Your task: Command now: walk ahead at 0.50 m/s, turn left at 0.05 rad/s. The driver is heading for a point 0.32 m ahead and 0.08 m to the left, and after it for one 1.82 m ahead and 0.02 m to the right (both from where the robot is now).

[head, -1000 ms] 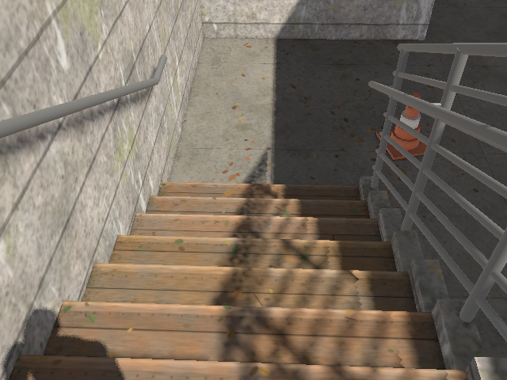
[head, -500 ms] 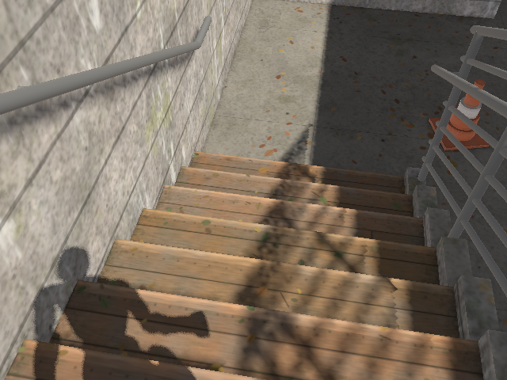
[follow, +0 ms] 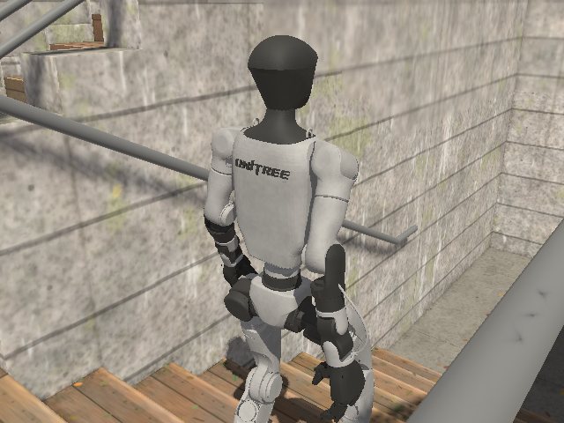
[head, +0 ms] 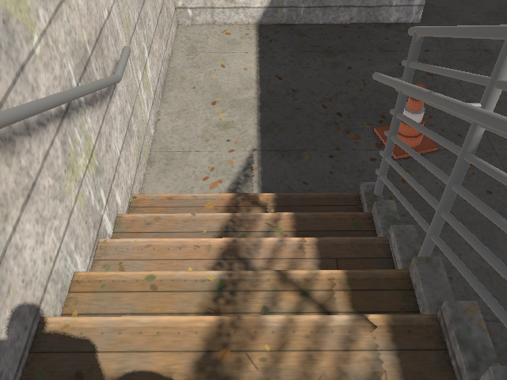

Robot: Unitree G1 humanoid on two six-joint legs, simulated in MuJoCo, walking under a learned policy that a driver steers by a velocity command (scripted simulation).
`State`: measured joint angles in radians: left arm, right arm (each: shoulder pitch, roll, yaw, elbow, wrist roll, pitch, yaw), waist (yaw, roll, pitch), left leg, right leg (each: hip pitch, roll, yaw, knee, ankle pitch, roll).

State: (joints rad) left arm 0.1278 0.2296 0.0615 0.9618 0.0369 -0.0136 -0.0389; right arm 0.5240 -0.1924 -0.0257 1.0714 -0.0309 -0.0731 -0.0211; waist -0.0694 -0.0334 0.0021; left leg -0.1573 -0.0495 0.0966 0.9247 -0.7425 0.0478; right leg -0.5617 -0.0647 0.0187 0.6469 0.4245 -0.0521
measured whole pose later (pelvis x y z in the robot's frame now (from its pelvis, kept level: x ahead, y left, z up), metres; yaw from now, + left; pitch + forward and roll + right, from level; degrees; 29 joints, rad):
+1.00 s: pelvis +0.24 -0.05 -0.11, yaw +10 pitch -2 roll +2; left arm 0.34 0.15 -0.03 1.05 0.01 -0.01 0.02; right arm 0.20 -0.20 -0.02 1.09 0.00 0.02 -0.01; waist -0.01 0.01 0.03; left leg -0.29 -0.05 0.05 0.57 -0.15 0.06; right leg -0.09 0.00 0.01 0.54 -0.41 -0.03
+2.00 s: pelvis +0.23 -0.04 -0.10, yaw +9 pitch +0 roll +1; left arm 0.44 0.12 -0.02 1.10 0.02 -0.02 0.01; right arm 0.28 -0.14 0.00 1.15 -0.01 0.02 0.00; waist -0.01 -0.01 -0.02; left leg -0.28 -0.06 0.04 0.41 -0.13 0.05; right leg -0.13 -0.01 0.02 0.47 -0.34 -0.01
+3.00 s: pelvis +0.32 -0.01 -0.14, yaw +10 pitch +0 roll +0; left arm 0.19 0.21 0.07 1.02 0.05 -0.02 -0.01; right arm 0.58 -0.18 -0.03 1.20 -0.05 -0.09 -0.03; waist -0.06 -0.01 -0.01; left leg -0.25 -0.05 0.08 0.82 -0.58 0.09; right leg -0.61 0.00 0.03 1.05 -0.03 -0.05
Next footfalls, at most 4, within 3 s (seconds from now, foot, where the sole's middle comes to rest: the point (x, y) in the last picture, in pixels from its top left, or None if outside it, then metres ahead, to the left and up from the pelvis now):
0.10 right None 0.20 -0.12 -0.88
0.52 left None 0.30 0.07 -0.88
0.82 right None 0.23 -0.15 -0.88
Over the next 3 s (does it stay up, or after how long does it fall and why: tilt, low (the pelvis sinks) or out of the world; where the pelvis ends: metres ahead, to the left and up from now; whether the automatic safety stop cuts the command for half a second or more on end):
stays up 0.32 -0.01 -0.14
